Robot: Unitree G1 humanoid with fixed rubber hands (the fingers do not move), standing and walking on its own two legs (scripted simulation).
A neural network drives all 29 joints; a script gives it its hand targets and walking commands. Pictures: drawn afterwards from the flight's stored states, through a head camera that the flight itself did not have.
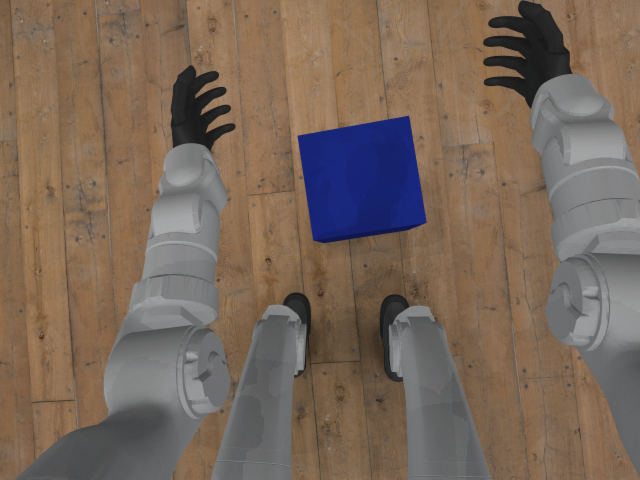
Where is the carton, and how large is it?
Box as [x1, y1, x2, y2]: [298, 116, 426, 242]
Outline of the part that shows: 408,116 298,136 312,235 314,240 327,242 409,229 426,222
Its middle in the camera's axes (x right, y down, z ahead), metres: +0.09 -0.11 +0.85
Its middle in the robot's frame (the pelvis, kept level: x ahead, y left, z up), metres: +0.48 -0.02 -0.51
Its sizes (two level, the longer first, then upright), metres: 0.210 0.200 0.250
